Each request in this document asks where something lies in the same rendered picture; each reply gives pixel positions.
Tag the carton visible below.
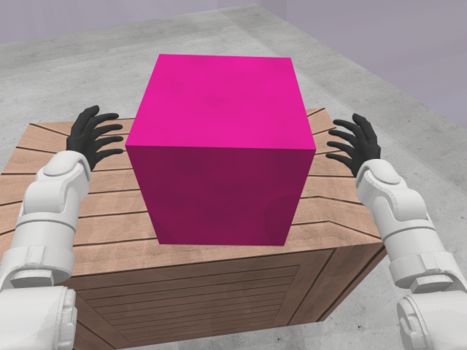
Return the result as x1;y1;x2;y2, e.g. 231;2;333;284
125;54;316;246

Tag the robot right upper arm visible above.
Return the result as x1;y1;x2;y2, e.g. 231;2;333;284
397;290;467;350

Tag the robot left upper arm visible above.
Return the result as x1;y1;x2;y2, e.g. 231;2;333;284
0;286;77;350

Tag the pedestal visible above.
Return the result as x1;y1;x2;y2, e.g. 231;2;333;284
0;108;387;350

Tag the left robot hand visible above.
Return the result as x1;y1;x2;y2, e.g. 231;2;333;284
65;105;123;171

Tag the right robot hand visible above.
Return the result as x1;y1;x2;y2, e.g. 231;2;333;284
325;113;381;178

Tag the right robot forearm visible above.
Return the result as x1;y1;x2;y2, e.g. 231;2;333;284
355;159;467;294

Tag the left robot forearm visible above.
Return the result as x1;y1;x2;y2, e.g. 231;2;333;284
0;150;91;293

